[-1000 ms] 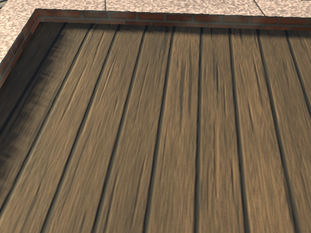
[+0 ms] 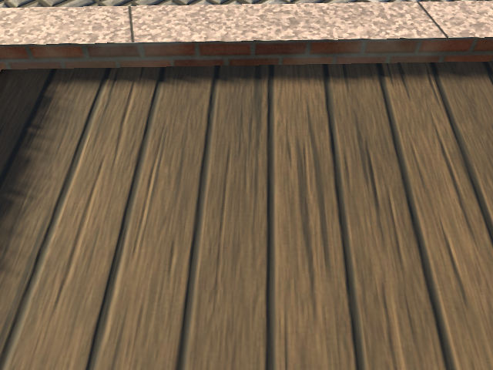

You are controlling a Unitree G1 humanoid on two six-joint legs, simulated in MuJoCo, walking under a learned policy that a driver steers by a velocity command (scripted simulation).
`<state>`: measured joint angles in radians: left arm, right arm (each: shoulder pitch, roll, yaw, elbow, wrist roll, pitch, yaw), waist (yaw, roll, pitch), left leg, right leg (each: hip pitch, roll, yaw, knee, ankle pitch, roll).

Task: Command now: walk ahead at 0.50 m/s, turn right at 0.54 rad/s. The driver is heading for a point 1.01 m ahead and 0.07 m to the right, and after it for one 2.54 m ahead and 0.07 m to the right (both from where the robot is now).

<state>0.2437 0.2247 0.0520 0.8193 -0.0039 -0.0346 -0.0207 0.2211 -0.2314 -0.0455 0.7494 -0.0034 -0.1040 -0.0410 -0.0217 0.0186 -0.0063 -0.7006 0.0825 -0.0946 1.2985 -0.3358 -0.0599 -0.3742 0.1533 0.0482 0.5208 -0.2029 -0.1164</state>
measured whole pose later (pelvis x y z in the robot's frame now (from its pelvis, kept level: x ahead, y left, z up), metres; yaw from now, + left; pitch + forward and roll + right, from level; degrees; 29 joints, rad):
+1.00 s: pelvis +0.47 -0.10 +0.02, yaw -15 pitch +2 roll -2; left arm 0.31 0.22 0.08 0.86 0.01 -0.09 -0.01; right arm 0.19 -0.29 -0.09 0.81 0.03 -0.05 -0.01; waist 0.04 0.05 0.00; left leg -0.72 0.10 -0.09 1.01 -0.10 0.01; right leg -0.09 0.04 -0.14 0.27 -0.21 -0.05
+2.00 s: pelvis +0.94 -0.13 +0.01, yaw +18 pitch +2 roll +0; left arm 0.13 0.25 0.05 0.77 0.01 -0.02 0.01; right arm 0.18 -0.30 -0.06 0.64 0.00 0.04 -0.04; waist 0.03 0.02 0.07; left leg -0.48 0.02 -0.05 0.88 -0.41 -0.06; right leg -0.35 0.00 -0.05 0.42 -0.10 -0.03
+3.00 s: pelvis +0.97 -0.09 +0.01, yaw -12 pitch +1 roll +0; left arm 0.16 0.35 0.10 0.66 -0.01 0.06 0.02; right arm 0.17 -0.27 -0.08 0.69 -0.01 -0.02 -0.02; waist 0.00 -0.05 0.04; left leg -0.26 -0.01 -0.03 0.47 -0.23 0.01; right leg -0.51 0.11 0.14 1.09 -0.46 0.06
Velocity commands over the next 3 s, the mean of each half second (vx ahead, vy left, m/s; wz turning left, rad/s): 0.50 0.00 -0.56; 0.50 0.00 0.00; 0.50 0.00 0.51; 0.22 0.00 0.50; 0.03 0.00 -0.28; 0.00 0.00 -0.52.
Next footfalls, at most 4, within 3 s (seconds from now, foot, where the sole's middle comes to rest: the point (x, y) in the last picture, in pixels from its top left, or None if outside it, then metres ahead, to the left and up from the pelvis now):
0.22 left None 0.29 0.15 -0.77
0.72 right None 0.44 -0.19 -0.77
1.26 left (262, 259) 0.80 -0.03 -0.77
1.72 right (309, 186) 1.08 -0.20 -0.77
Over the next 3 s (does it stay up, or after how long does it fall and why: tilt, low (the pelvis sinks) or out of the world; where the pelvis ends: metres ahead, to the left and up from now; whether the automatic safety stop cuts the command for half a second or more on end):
stays up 0.97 -0.09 0.01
